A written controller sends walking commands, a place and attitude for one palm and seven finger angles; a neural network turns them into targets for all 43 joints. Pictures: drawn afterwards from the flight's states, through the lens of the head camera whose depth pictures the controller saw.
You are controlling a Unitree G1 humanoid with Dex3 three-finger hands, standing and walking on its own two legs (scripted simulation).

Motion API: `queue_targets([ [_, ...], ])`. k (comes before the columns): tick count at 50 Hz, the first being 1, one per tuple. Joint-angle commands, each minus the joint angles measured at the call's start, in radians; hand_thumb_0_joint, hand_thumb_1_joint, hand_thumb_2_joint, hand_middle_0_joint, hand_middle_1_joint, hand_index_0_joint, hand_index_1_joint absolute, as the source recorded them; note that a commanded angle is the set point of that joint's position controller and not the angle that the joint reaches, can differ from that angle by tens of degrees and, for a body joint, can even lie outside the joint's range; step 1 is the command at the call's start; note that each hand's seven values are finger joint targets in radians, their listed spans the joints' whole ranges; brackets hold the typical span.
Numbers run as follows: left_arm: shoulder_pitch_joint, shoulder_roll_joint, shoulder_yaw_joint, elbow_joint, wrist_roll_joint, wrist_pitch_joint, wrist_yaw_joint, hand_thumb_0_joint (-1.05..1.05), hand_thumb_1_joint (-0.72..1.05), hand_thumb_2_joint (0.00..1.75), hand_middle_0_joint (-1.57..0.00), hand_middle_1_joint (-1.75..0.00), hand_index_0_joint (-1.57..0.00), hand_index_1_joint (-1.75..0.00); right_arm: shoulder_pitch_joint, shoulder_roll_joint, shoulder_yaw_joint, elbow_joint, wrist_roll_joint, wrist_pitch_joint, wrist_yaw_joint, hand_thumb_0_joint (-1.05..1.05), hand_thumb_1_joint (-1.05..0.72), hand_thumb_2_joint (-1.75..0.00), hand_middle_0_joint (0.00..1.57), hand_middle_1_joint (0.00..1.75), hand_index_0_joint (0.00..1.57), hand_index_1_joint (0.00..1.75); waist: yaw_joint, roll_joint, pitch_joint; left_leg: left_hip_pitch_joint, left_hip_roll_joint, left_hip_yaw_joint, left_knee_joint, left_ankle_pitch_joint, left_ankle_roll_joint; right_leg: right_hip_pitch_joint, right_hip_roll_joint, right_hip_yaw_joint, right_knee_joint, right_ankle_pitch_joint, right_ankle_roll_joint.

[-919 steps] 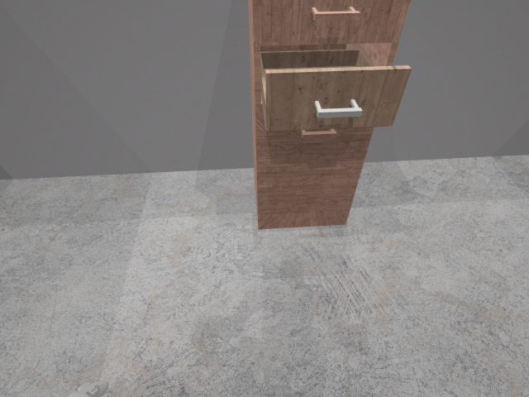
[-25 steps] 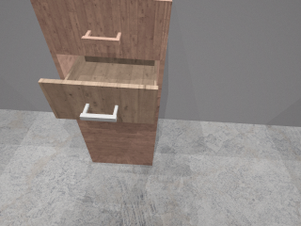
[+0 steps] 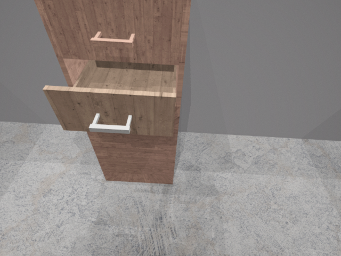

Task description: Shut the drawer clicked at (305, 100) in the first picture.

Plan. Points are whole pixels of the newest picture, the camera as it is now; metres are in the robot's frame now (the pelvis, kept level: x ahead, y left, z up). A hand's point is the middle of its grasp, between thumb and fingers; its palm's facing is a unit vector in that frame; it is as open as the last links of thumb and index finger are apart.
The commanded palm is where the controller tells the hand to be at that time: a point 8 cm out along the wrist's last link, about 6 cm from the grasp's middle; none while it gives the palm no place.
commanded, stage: look again from close up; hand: left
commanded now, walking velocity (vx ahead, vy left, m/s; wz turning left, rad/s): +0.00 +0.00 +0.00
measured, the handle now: (111, 123) +0.48 +0.22 +0.00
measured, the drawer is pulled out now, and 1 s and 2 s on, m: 0.17 0.17 0.17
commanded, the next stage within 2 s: shuffle to correct the standing spot in 0.46 s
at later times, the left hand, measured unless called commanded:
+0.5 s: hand out of the picture -0.01 +0.16 -0.18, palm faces +0.05 -0.98 -0.18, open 7.4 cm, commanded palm none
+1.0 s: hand out of the picture -0.04 +0.16 -0.19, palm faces +0.06 -0.99 -0.14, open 7.4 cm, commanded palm none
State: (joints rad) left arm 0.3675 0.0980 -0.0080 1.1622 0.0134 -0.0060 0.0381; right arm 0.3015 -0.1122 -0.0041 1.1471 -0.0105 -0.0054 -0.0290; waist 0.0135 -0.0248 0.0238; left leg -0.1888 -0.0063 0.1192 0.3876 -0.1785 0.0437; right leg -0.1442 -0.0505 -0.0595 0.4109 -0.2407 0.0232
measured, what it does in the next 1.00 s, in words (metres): stands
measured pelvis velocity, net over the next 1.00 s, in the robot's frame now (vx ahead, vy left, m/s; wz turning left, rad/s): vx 0.00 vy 0.00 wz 0.01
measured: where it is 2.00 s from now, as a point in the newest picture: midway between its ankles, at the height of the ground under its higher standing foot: outside the picture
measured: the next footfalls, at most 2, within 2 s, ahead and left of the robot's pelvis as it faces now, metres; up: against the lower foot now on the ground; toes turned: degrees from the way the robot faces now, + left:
left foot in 1.42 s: +0.21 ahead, +0.15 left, +0.00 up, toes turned +7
right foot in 1.76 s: +0.06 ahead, -0.08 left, +0.00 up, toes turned -3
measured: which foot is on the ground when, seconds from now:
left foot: down 0.00-1.00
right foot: down 0.00-1.00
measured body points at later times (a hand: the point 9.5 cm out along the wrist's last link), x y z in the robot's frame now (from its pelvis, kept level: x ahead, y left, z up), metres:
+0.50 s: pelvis -0.02 -0.01 -0.01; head -0.04 -0.01 +0.44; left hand -0.02 +0.21 -0.17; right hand -0.01 -0.24 -0.16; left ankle +0.02 +0.09 -0.74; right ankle -0.01 -0.13 -0.74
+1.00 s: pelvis +0.00 +0.00 -0.01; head +0.00 +0.01 +0.44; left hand -0.04 +0.21 -0.17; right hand -0.03 -0.21 -0.16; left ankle +0.02 +0.09 -0.74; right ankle -0.01 -0.11 -0.72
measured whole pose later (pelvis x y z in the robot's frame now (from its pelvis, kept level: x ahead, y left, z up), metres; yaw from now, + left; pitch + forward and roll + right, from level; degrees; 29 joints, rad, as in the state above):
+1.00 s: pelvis +0.00 +0.00 -0.01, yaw +1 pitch -1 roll +0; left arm 0.40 0.13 0.02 1.09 0.03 0.00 0.01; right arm 0.39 -0.12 -0.01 1.09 -0.03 -0.03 -0.01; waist 0.00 -0.02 0.00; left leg -0.26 -0.01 0.10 0.53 -0.26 0.06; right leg -0.29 -0.04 -0.08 0.74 -0.46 -0.06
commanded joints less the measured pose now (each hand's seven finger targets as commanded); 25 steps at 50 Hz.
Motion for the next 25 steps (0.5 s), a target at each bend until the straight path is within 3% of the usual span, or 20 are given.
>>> queue_targets([
  [1,0.063,0.148,0.005,-0.027,0.016,-0.043,0.032,0.0,0.9,0.9,-0.2,-0.3,-0.2,-0.3,-0.024,-0.126,0.002,-0.115,0.003,-0.028,0.017,0.0,-0.9,-0.9,0.2,0.3,0.2,0.3,-0.017,0.087,0.11,-0.074,0.11,-0.118,0.048,0.086,-0.043,-0.124,-0.091,0.089,-0.053,0.155,-0.053],
  [2,0.069,0.124,0.007,-0.05,0.013,-0.042,0.026,0.0,0.9,0.9,-0.2,-0.3,-0.2,-0.3,0.035,-0.089,-0.002,-0.106,-0.005,-0.034,0.011,0.0,-0.9,-0.9,0.2,0.3,0.2,0.3,-0.023,0.109,0.025,-0.042,0.105,-0.13,0.037,0.054,-0.024,-0.064,-0.089,0.088,-0.018,0.107,-0.066],
  [4,0.052,0.119,0.004,-0.055,0.004,-0.037,0.018,0.0,0.9,0.9,-0.2,-0.3,-0.2,-0.3,0.058,-0.111,-0.003,-0.104,-0.002,-0.031,0.006,0.0,-0.9,-0.9,0.2,0.3,0.2,0.3,-0.028,0.059,-0.051,-0.029,0.114,-0.145,0.05,0.048,-0.01,-0.05,-0.07,0.074,0.0,0.059,-0.067],
  [7,0.027,0.11,0.004,-0.079,0.003,-0.029,0.012,0.0,0.9,0.9,-0.2,-0.3,-0.2,-0.3,0.054,-0.124,-0.008,-0.118,-0.004,-0.026,0.006,0.0,-0.9,-0.9,0.2,0.3,0.2,0.3,-0.028,-0.009,-0.009,-0.052,0.117,-0.155,0.036,0.032,-0.003,-0.079,-0.058,0.064,0.011,0.031,-0.063],
  [9,0.019,0.107,0.004,-0.09,0.003,-0.023,0.009,0.0,0.9,0.9,-0.2,-0.3,-0.2,-0.3,0.046,-0.128,-0.008,-0.121,-0.005,-0.021,0.007,0.0,-0.9,-0.9,0.2,0.3,0.2,0.3,-0.026,0.0,0.056,-0.097,0.113,-0.164,0.004,-0.039,-0.002,-0.11,-0.052,0.067,0.004,-0.016,-0.065],
  [12,0.023,0.113,0.005,-0.102,0.005,-0.019,0.006,0.0,0.9,0.9,-0.2,-0.3,-0.2,-0.3,0.041,-0.13,-0.006,-0.123,-0.006,-0.019,0.009,0.0,-0.9,-0.9,0.2,0.3,0.2,0.3,-0.018,0.017,0.095,-0.125,0.111,-0.167,-0.025,-0.085,-0.002,-0.119,-0.048,0.066,-0.001,-0.024,-0.064],
  [16,0.016,0.126,0.007,-0.116,0.004,-0.016,0.004,0.0,0.9,0.9,-0.2,-0.3,-0.2,-0.3,0.046,-0.133,-0.006,-0.121,-0.006,-0.017,0.011,0.0,-0.9,-0.9,0.2,0.3,0.2,0.3,-0.017,-0.013,0.097,-0.121,0.109,-0.162,-0.041,-0.108,-0.004,-0.118,-0.049,0.071,-0.017,-0.04,-0.061],
  [25,0.014,0.138,0.014,-0.131,0.001,-0.016,-0.001,0.0,0.9,0.9,-0.2,-0.3,-0.2,-0.3,0.042,-0.132,-0.003,-0.106,-0.006,-0.016,0.011,0.0,-0.9,-0.9,0.2,0.3,0.2,0.3,-0.013,0.024,0.064,-0.106,0.104,-0.151,-0.049,-0.114,-0.013,-0.102,-0.059,0.081,-0.055,-0.055,-0.061],
])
